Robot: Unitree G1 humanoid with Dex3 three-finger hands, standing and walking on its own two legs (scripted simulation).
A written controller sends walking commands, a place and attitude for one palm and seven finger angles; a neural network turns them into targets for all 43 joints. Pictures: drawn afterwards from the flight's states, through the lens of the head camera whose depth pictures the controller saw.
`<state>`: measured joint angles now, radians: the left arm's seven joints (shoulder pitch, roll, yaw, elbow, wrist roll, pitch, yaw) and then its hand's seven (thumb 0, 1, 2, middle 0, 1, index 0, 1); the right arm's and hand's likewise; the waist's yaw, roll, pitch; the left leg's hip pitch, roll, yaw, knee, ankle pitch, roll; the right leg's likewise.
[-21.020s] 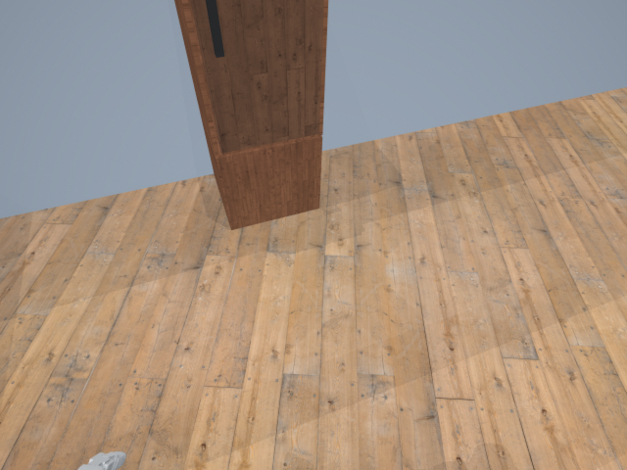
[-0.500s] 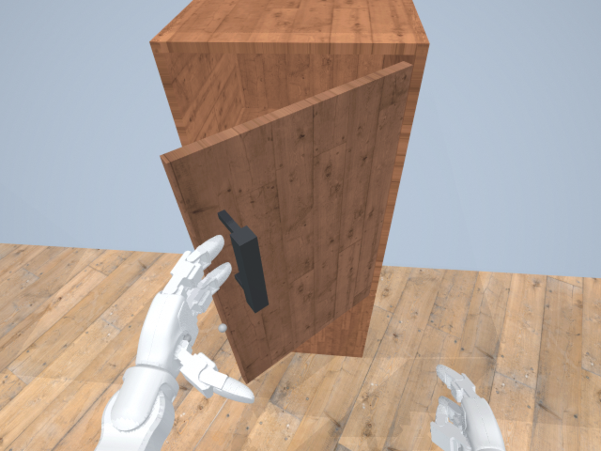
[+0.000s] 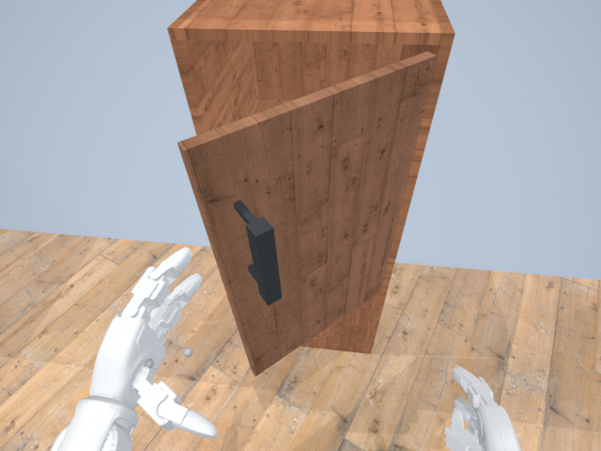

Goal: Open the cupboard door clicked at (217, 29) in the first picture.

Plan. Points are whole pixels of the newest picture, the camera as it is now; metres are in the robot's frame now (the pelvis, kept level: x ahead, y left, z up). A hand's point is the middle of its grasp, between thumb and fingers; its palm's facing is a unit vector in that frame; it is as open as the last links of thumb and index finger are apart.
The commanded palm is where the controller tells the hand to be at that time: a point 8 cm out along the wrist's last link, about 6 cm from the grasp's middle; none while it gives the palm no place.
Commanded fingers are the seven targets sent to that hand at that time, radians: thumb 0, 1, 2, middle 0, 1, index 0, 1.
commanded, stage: draw the hand back to the body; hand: left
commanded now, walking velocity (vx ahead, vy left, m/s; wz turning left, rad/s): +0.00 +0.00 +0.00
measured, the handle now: (257, 254) +0.34 +0.09 +0.10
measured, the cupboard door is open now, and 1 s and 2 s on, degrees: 42 42 42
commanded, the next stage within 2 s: step back with the hand held close in 1.52 s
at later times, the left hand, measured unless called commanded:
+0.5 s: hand (124, 346) +0.19 +0.19 +0.14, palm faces +0.05 -0.99 -0.16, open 16.0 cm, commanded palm +0.16 +0.25 +0.15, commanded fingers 0.00 -0.19 0.44 -0.16 -0.30 -0.16 -0.30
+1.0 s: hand (61, 308) +0.21 +0.25 +0.17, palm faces +0.38 -0.85 -0.37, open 10.8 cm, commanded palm +0.16 +0.30 +0.18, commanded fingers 0.00 0.69 0.81 -0.19 -0.30 -0.19 -0.30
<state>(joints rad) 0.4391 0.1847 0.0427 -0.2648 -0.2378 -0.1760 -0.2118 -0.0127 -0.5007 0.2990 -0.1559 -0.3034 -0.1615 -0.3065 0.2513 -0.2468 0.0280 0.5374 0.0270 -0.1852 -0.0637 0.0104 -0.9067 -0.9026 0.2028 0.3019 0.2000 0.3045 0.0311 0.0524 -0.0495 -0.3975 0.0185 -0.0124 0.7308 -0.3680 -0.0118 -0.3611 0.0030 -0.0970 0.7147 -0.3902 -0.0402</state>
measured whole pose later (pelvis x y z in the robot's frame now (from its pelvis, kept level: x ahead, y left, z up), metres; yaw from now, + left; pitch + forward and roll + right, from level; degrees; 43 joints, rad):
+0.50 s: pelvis -0.01 +0.02 +0.01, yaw +0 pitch -2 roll -1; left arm 0.42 0.27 0.14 -0.38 -0.20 -0.02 -0.15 -0.01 -0.44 0.33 -0.15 -0.30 -0.16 -0.30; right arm 0.23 -0.23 0.07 0.57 0.03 -0.22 -0.09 0.01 -0.90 -0.90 0.20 0.30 0.20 0.30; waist 0.06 0.05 -0.03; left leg -0.29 0.01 -0.01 0.66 -0.33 0.01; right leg -0.25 0.00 -0.09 0.62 -0.34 -0.02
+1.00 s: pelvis +0.01 +0.02 +0.03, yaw -2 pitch -5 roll +0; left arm 0.46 0.32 0.25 -0.38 -0.05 -0.09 0.11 0.00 0.35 0.67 -0.19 -0.30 -0.19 -0.30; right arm 0.18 -0.21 0.03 0.65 -0.01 -0.11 -0.07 0.01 -0.91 -0.90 0.20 0.30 0.20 0.30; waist 0.07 0.06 0.03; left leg -0.08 0.00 0.03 0.41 -0.24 0.01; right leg -0.06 0.00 -0.06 0.39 -0.25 -0.01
